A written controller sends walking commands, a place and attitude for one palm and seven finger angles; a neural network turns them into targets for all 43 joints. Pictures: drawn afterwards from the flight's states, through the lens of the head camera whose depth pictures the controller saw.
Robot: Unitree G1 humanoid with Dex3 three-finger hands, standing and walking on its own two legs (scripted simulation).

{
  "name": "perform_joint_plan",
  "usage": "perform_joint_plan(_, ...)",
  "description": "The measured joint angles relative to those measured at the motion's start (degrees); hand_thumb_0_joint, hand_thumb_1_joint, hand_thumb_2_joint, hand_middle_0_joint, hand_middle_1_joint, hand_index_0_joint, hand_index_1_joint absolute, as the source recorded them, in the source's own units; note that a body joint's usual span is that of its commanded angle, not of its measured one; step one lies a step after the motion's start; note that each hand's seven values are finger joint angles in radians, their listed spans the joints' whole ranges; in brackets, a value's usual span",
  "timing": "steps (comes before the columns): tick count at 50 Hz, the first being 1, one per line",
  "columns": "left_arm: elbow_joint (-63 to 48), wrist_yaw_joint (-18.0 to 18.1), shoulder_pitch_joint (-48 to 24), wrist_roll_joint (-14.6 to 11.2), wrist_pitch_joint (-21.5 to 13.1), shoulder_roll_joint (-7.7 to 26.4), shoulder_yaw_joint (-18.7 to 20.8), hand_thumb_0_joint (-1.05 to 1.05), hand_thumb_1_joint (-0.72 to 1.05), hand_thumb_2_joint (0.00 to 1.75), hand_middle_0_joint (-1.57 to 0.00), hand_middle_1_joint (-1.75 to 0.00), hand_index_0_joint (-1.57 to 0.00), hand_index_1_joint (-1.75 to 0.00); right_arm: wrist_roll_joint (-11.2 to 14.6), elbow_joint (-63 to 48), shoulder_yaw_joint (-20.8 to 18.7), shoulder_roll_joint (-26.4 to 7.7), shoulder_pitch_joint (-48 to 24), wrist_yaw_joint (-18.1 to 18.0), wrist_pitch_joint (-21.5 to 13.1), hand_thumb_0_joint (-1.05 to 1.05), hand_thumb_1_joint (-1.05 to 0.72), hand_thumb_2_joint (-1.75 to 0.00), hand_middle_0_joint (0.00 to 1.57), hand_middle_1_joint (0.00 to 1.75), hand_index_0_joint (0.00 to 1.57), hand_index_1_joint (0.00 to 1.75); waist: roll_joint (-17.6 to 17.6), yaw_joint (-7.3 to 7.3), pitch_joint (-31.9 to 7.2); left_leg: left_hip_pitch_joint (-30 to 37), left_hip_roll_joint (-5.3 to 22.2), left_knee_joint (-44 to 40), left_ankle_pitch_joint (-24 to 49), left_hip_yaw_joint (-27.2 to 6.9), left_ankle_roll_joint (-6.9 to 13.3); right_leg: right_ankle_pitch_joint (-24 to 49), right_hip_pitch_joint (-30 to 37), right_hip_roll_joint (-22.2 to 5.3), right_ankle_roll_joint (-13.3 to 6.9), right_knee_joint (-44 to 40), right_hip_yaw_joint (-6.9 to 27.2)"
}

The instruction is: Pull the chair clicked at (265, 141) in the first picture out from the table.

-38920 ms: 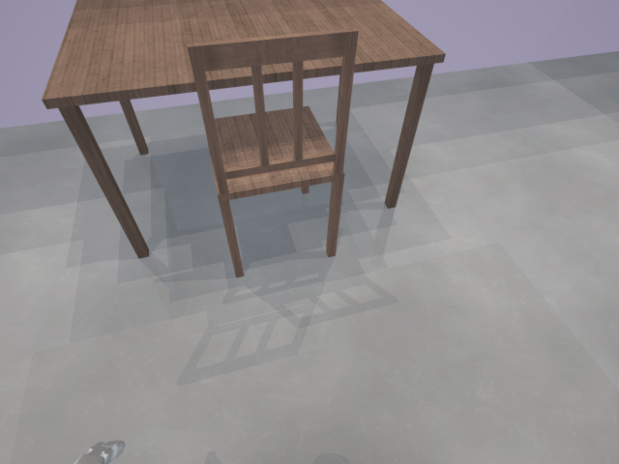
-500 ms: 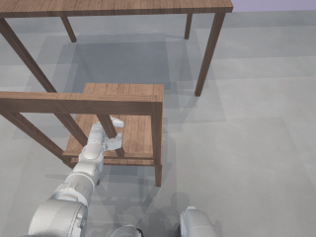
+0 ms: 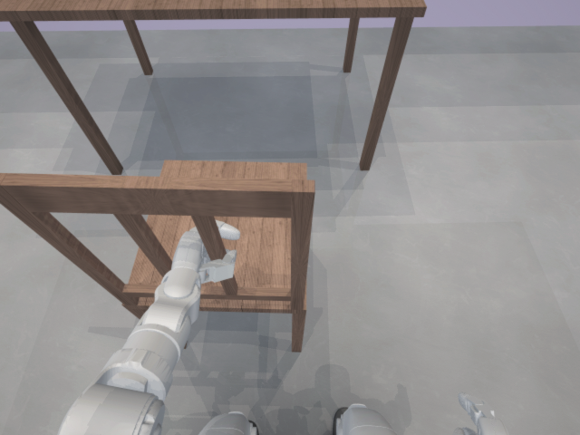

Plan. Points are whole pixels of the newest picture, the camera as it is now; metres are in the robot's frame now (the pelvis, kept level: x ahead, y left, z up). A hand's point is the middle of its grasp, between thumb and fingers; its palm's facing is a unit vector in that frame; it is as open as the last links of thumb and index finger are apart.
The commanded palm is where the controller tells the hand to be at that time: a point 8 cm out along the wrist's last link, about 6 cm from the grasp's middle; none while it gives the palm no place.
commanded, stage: stop walking, hand still on the chair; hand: left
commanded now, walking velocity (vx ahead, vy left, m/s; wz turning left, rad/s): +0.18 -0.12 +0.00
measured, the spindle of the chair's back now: (158, 257) +0.38 +0.24 -0.08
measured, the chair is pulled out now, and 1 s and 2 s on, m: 0.57 0.62 0.62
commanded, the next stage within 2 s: open the thumb and straighten the fingers in 0.70 s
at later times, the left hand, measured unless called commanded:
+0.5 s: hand (221, 297) +0.30 +0.12 -0.05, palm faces -0.05 -0.98 -0.20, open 5.7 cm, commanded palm +0.29 +0.17 -0.04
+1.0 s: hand (219, 296) +0.30 +0.12 -0.05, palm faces -0.05 -0.99 -0.15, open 6.8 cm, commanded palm +0.28 +0.17 -0.03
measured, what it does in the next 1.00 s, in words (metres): stands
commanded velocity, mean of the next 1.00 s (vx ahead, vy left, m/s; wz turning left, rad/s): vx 0.01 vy -0.01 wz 0.00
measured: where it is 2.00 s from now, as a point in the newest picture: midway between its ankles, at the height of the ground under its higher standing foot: outside the picture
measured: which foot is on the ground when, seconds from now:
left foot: down 0.00-1.00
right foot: down 0.00-1.00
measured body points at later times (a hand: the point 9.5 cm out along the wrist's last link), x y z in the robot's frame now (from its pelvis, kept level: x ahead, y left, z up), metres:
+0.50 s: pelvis +0.03 +0.00 +0.01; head +0.04 -0.02 +0.46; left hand +0.30 +0.17 -0.04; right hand +0.15 -0.25 -0.11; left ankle +0.03 +0.13 -0.73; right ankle +0.07 -0.15 -0.73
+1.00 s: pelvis +0.03 -0.01 +0.00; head +0.06 -0.01 +0.45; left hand +0.30 +0.17 -0.04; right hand +0.16 -0.26 -0.11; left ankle +0.03 +0.13 -0.73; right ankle +0.07 -0.15 -0.73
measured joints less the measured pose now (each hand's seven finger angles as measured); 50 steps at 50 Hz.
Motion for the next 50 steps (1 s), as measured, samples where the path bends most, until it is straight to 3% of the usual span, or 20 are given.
perform_joint_plan(3,-0.56,-0.59,4.09,0.25,-0.96,-0.71,-1.08,0.09,0.66,0.76,-0.30,-1.28,-0.49,-1.45,-0.10,0.84,1.27,2.44,1.40,0.80,0.25,0.01,-0.90,-0.90,0.20,0.30,0.20,0.30,0.66,0.95,-2.00,0.97,0.54,0.41,-0.59,-0.14,-0.30,3.99,1.74,0.57,0.44,-1.87,-0.06)
perform_joint_plan(6,-0.64,-0.78,8.63,0.51,-1.99,-1.44,-1.70,0.09,0.66,0.77,-0.31,-1.28,-0.49,-1.45,-0.40,2.25,2.32,4.24,2.55,1.04,0.36,0.01,-0.90,-0.90,0.20,0.30,0.20,0.30,1.06,1.29,-4.81,2.34,0.53,0.16,-1.32,0.23,-0.24,3.59,2.67,0.55,0.49,-1.58,0.25)
perform_joint_plan(14,-3.60,-0.83,18.21,0.91,-3.79,-2.93,-2.58,0.09,0.63,0.80,-0.34,-1.28,-0.49,-1.45,-1.00,4.15,2.74,5.06,3.66,0.39,-0.59,0.01,-0.90,-0.90,0.20,0.30,0.20,0.30,2.35,1.79,-9.28,5.77,0.12,-2.50,-1.75,1.80,-0.17,2.67,4.63,0.20,1.39,-2.38,1.70)
perform_joint_plan(28,-9.72,0.12,22.24,1.27,-3.36,-1.70,-3.56,0.08,0.62,0.82,-0.35,-1.29,-0.49,-1.45,-0.99,2.03,0.79,2.04,0.28,-0.45,-0.86,0.01,-0.90,-0.90,0.20,0.30,0.20,0.30,0.84,1.66,-8.68,7.14,-0.05,-5.42,-0.66,2.30,-0.35,3.07,5.17,0.12,1.20,-3.84,2.06)
perform_joint_plan(41,-11.25,0.61,22.94,0.77,-2.49,-1.57,-3.03,0.09,0.62,0.82,-0.34,-1.30,-0.49,-1.45,-0.75,1.59,1.43,3.09,0.38,-0.63,0.74,0.01,-0.90,-0.90,0.20,0.30,0.20,0.30,0.74,1.55,-8.50,7.27,0.47,-6.31,-0.20,1.98,-0.71,3.65,5.57,0.63,0.83,-5.11,1.62)
perform_joint_plan(44,-15.60,-0.47,25.01,0.09,-1.59,-0.70,-2.28,0.09,0.62,0.81,-0.34,-1.31,-0.49,-1.45,0.32,0.87,1.79,3.43,0.87,1.52,-0.04,0.01,-0.90,-0.90,0.20,0.30,0.20,0.30,-0.33,-0.02,-9.89,3.94,0.07,-4.42,-0.59,1.11,-0.73,2.71,2.50,0.10,0.80,-2.84,0.89)
perform_joint_plan(50,-25.74,-2.28,28.60,0.73,-0.36,0.72,-1.96,0.05,0.42,0.69,-0.38,-1.35,-0.49,-1.45,0.21,-1.48,1.03,2.30,1.69,4.44,-2.98,0.01,-0.90,-0.90,0.20,0.30,0.20,0.30,-1.02,-0.44,-10.97,-3.03,0.32,1.86,-3.08,0.04,-0.88,0.66,-3.53,0.18,0.51,2.14,0.16)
